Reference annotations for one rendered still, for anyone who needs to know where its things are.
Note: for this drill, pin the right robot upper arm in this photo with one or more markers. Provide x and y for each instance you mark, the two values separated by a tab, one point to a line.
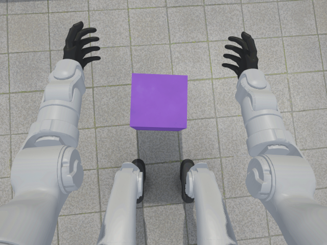
285	185

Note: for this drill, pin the robot left thigh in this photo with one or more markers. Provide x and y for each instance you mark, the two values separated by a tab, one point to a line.
119	223

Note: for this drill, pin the robot right foot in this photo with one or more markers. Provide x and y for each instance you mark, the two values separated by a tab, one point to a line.
184	168

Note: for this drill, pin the robot left forearm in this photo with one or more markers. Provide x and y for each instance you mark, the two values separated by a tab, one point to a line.
59	112

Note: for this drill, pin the left robot hand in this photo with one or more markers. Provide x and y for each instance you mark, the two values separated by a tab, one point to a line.
74	44

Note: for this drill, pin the left robot upper arm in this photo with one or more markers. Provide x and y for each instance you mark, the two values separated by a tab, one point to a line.
42	179

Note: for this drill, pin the carton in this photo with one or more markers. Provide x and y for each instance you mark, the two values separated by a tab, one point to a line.
158	102

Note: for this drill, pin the robot right forearm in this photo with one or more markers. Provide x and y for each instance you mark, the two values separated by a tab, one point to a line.
262	118

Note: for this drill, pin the right robot hand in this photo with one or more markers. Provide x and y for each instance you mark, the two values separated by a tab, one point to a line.
248	54

